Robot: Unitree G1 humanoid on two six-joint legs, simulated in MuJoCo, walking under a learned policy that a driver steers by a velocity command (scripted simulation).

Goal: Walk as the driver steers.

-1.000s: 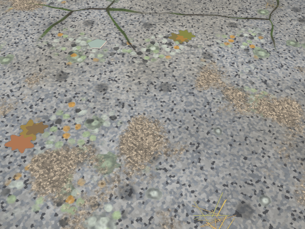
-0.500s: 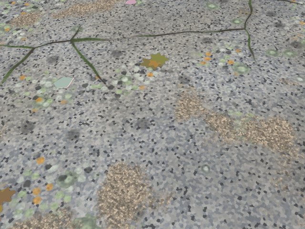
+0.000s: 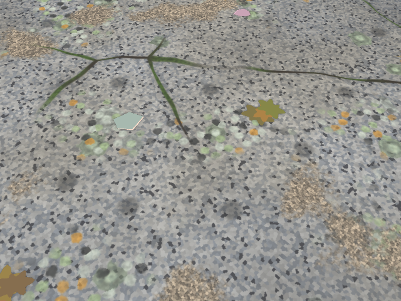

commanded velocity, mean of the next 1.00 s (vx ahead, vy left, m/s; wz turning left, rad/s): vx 0.31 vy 0.00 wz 0.24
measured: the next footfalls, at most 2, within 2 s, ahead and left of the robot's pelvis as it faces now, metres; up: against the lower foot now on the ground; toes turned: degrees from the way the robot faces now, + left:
right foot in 0.48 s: +0.44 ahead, -0.07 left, +0.00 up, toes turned +11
left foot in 0.90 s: +0.40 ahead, +0.12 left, +0.00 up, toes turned +12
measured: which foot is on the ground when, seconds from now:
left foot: down 0.00-0.48, up 0.50-0.88, down 0.90-1.00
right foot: up 0.00-0.46, down 0.48-1.00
